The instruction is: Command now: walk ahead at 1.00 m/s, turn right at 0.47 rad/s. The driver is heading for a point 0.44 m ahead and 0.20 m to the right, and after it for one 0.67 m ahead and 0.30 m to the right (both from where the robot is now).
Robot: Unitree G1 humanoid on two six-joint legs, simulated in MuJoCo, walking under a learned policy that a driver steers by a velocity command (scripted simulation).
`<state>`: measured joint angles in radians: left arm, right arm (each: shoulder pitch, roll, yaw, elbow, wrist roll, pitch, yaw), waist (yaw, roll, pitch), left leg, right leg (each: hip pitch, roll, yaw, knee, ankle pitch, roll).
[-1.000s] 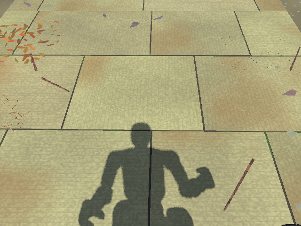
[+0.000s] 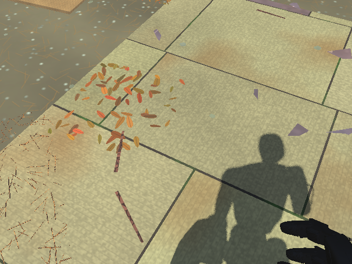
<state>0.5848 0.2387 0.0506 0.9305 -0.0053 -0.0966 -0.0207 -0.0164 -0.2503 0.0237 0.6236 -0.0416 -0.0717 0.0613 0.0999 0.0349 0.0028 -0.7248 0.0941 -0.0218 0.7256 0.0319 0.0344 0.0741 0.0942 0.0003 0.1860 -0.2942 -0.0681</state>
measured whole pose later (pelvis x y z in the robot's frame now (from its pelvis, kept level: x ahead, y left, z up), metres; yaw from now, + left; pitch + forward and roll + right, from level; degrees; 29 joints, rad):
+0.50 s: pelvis +0.38 -0.02 -0.02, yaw -23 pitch +0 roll +3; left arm 0.09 0.36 0.09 0.62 -0.02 0.01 -0.05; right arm 0.18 -0.32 -0.09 0.80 0.05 -0.05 -0.04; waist -0.04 -0.02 0.09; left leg -0.03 0.07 0.30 0.61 -0.47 -0.03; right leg -0.55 -0.01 -0.09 0.62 -0.02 -0.09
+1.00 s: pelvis +0.54 -0.03 -0.01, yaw -54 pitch +1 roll +1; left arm 0.14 0.35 0.11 0.53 -0.02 0.06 0.02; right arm 0.08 -0.29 -0.08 0.72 -0.02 -0.01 -0.01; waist 0.02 -0.04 0.04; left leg -0.37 -0.06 -0.11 0.52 -0.15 -0.02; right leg -0.46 0.20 0.29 0.81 -0.42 -0.02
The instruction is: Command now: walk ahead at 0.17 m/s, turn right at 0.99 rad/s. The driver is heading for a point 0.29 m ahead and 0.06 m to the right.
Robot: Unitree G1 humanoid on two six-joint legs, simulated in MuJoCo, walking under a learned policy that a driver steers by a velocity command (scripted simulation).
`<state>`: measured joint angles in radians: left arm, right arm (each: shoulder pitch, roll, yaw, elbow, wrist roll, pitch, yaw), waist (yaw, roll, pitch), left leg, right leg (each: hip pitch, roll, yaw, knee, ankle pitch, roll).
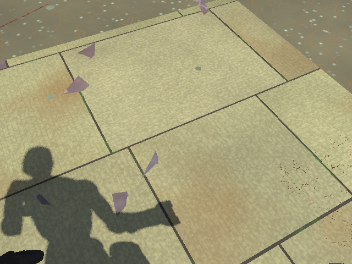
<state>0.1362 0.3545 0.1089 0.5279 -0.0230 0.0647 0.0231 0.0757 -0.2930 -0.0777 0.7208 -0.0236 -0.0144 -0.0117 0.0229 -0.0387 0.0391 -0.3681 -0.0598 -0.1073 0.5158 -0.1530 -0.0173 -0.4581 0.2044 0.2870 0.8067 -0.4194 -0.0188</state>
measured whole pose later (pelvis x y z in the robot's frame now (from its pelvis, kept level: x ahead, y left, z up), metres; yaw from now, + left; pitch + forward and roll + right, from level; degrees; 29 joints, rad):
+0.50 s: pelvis +0.10 -0.08 +0.00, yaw -20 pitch +3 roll +1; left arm 0.20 0.28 0.03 0.58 0.00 -0.02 -0.02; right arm 0.35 -0.33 -0.06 0.79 0.00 -0.05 0.01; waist -0.05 0.02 -0.04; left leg -0.33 0.11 0.05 0.94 -0.48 -0.06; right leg -0.39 -0.01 0.00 0.63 -0.29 -0.03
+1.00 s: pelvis +0.21 -0.13 +0.00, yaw -23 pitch +2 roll +0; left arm 0.26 0.25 0.03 0.79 0.01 0.01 0.02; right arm 0.07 -0.22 -0.03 0.76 -0.01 -0.01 0.01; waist 0.02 -0.02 0.00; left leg -0.40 -0.01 0.03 0.56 -0.19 0.02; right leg -0.12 0.03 0.04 0.52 -0.44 -0.03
